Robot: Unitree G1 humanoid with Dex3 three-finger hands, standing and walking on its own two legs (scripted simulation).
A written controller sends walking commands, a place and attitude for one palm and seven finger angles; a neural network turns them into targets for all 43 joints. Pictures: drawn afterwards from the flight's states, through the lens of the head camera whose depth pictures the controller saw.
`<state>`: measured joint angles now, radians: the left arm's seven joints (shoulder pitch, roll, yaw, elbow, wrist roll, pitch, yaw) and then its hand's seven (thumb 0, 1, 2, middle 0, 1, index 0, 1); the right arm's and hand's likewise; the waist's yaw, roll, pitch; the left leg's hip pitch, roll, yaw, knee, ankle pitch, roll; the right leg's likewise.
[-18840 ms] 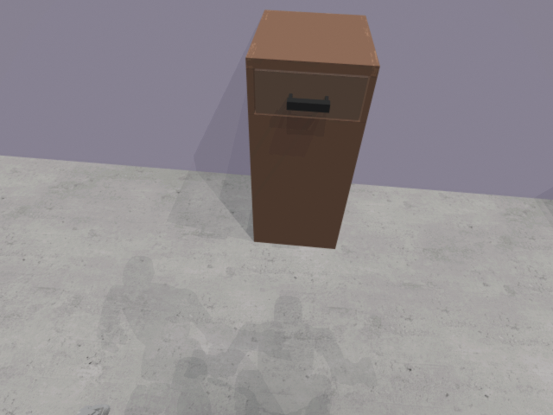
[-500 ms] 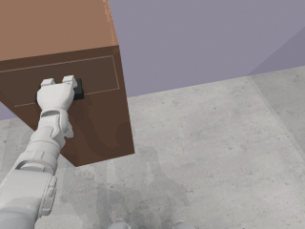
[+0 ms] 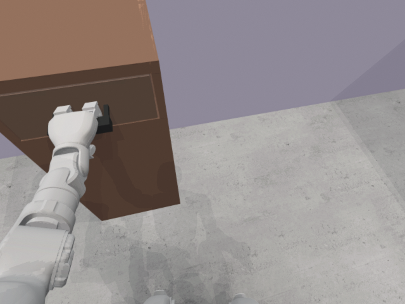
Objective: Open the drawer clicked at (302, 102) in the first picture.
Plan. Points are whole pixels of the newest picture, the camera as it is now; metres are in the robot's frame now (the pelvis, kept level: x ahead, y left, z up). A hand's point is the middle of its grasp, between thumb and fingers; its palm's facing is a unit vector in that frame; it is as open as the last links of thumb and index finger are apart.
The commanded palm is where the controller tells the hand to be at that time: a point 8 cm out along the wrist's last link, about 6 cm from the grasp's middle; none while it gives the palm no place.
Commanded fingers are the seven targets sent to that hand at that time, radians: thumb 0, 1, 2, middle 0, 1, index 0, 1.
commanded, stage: close the thumb around the handle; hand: left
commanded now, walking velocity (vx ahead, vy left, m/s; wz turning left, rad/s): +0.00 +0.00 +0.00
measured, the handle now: (81, 120) +0.50 +0.26 +0.02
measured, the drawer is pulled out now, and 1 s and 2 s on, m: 0.00 0.07 0.20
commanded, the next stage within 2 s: pull the drawer open in 0.24 s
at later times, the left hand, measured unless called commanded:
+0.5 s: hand (85, 146) +0.45 +0.24 +0.00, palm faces -0.06 -0.03 -1.00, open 6.0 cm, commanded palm +0.42 +0.22 +0.06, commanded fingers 0.00 0.90 0.90 -0.40 -1.35 -0.40 -1.35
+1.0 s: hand (85, 171) +0.39 +0.23 +0.00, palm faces -0.03 -0.04 -1.00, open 5.9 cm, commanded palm +0.36 +0.22 +0.06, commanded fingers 0.00 0.90 0.90 -0.40 -1.35 -0.40 -1.35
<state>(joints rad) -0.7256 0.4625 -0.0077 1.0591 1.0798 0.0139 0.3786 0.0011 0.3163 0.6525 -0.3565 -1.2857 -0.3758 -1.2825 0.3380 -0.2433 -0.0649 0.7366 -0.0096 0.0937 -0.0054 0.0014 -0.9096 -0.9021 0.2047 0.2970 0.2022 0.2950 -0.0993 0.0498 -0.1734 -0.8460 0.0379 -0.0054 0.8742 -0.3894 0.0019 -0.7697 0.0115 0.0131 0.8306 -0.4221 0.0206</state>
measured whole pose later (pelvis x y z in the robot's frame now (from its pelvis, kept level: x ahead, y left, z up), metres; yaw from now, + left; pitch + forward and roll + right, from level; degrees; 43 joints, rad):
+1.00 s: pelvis +0.01 +0.00 +0.01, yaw +1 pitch +15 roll -1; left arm -0.41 0.35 -0.09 0.77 1.06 0.08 0.41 0.01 0.67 0.80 -0.33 -1.35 -0.38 -1.34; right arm 0.23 -0.23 -0.07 0.69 0.00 0.10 -0.01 0.00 -0.91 -0.90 0.20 0.30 0.20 0.29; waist -0.03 0.05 -0.17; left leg -0.68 0.03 -0.01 0.79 -0.38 0.00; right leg -0.61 0.00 0.01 0.77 -0.42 0.01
